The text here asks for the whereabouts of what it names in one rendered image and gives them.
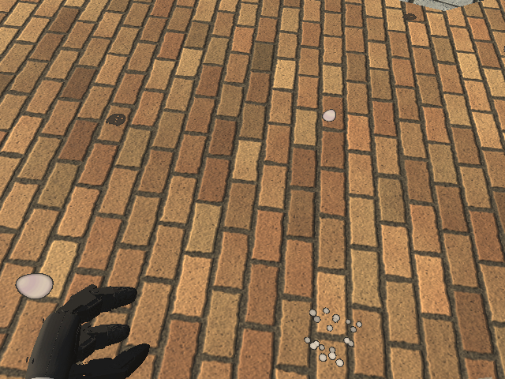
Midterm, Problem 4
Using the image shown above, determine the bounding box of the left robot hand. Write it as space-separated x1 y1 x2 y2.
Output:
25 284 150 379

